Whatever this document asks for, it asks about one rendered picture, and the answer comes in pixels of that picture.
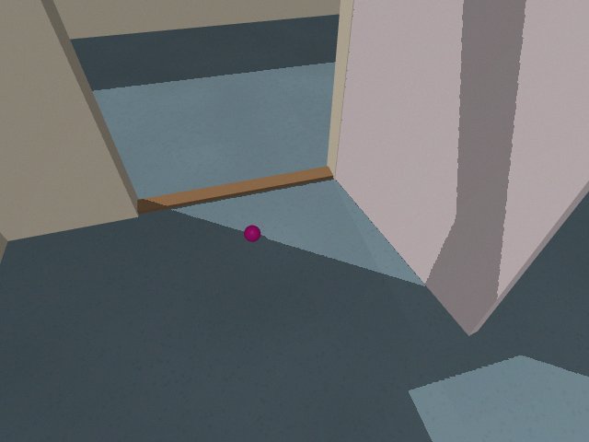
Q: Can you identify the ball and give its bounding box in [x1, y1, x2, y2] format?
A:
[244, 226, 260, 242]

